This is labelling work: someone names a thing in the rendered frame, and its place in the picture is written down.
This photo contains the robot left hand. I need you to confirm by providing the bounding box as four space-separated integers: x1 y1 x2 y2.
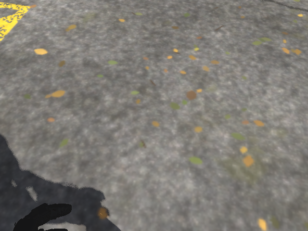
13 203 72 231

